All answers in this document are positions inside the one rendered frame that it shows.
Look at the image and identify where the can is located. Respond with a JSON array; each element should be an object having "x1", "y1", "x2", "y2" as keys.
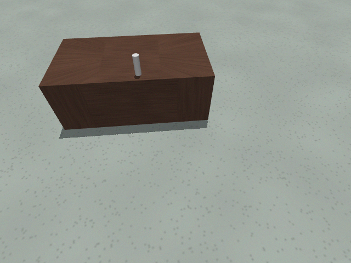
[{"x1": 132, "y1": 53, "x2": 141, "y2": 76}]

